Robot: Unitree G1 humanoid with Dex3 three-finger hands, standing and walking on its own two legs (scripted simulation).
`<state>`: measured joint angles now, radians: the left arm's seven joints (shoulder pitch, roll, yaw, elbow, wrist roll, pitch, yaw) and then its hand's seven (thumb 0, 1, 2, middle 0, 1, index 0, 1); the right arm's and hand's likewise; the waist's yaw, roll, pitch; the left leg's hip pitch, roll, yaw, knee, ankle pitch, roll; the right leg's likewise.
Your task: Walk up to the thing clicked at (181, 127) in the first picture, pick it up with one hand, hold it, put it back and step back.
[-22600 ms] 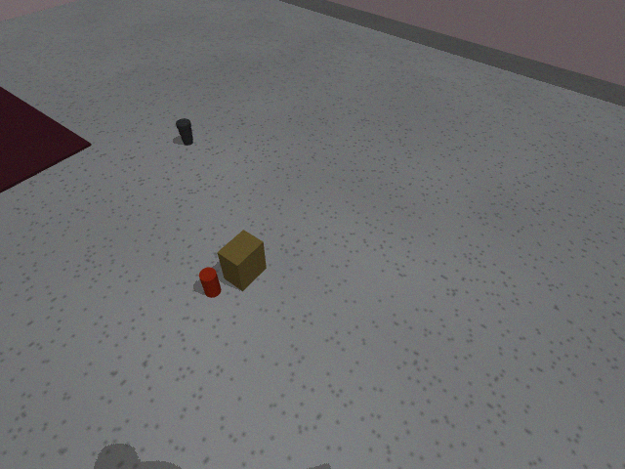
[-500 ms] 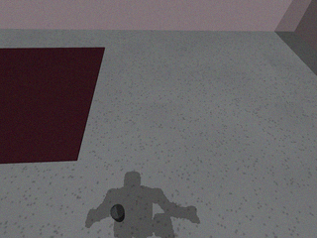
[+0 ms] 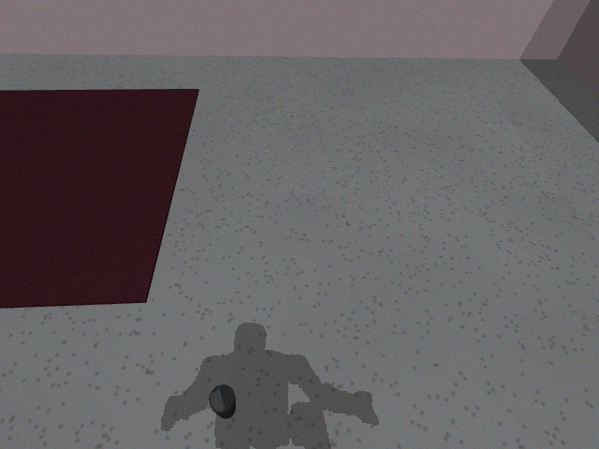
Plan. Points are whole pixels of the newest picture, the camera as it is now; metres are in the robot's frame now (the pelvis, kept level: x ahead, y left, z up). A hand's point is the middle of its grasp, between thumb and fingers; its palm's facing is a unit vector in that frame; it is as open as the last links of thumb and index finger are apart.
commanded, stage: stand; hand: left
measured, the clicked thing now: (224, 404) +0.37 +0.21 -0.72
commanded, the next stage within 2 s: go down in 0.42 s
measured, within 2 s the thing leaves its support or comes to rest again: neither
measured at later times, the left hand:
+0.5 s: hand out of the picture +0.07 +0.25 -0.16, palm faces -0.02 -0.94 -0.34, open 7.4 cm
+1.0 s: hand out of the picture +0.15 +0.28 -0.20, palm faces +0.07 -0.94 -0.33, open 15.3 cm
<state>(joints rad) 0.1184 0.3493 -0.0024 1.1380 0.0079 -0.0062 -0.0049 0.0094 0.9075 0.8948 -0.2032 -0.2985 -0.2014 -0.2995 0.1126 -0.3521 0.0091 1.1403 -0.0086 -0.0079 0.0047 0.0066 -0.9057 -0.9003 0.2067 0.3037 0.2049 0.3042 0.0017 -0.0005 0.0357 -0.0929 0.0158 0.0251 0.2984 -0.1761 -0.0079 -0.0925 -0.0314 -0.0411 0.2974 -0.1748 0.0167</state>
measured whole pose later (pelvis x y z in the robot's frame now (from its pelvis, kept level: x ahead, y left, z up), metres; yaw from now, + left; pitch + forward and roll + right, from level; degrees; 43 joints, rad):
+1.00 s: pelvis -0.01 +0.01 -0.06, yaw -1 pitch +14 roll -1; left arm 0.08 0.36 0.26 0.82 0.06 0.04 -0.09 0.01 -0.16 0.23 -0.07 -0.16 -0.08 -0.15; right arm 0.25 -0.26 -0.04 0.67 0.02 -0.06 -0.01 0.01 -0.91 -0.90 0.21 0.30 0.20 0.30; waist -0.03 -0.01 -0.08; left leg -0.73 0.04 0.01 0.94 -0.45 0.00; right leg -0.72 -0.03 -0.03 0.91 -0.43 0.02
